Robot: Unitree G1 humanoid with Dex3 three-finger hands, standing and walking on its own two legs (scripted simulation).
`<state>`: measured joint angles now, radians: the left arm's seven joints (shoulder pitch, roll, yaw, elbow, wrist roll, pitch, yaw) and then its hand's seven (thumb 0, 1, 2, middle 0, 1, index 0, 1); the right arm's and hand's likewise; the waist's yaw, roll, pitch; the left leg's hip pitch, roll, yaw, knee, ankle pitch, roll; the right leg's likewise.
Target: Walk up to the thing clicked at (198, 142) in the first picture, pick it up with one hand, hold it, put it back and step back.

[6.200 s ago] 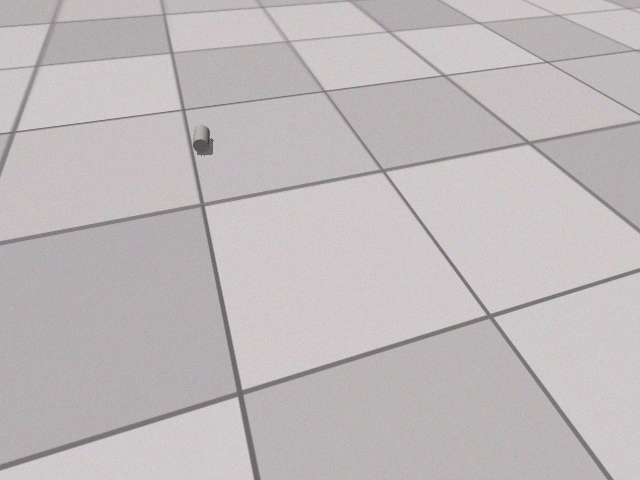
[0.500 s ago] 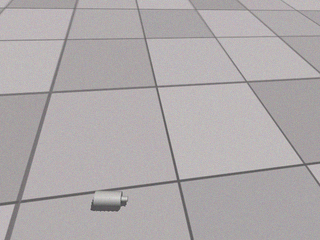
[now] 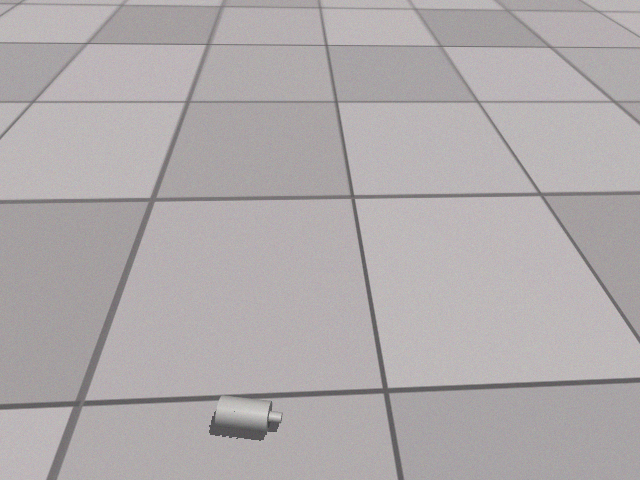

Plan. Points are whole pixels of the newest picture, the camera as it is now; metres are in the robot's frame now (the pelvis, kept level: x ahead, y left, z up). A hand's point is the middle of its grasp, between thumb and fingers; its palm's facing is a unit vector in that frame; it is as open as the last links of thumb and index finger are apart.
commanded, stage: walk up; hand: left
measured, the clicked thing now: (250, 414) +0.48 +0.20 -0.73
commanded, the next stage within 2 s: stand in 1.40 s
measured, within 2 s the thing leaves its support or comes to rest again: neither
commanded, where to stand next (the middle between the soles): +0.08 +0.04 m, yaw -5 degrees
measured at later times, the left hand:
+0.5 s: hand out of the picture +0.12 +0.28 -0.15, palm faces -0.03 -0.96 -0.29, open 7.4 cm
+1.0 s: hand out of the picture +0.12 +0.28 -0.15, palm faces -0.07 -0.95 -0.30, open 7.4 cm
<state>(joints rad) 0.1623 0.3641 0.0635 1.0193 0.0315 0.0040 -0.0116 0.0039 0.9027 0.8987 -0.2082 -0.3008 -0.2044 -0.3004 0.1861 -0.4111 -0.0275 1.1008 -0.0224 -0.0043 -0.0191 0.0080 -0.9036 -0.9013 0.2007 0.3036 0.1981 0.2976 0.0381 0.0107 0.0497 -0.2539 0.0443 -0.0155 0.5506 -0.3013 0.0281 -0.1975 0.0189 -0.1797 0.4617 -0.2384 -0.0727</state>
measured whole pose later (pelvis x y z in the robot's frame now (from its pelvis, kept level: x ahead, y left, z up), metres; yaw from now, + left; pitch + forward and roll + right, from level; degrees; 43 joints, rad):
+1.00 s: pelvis +0.03 +0.04 +0.01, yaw -3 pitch -1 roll +0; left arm 0.10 0.36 0.02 1.14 0.01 0.02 -0.03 0.00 0.91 0.90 -0.21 -0.30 -0.20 -0.30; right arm 0.09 -0.35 0.00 1.15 -0.02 -0.03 -0.02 0.01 -0.90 -0.90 0.20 0.30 0.20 0.30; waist 0.00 -0.03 0.04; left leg -0.10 0.00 0.07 0.30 -0.19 0.02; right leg -0.10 0.00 -0.06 0.29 -0.18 -0.01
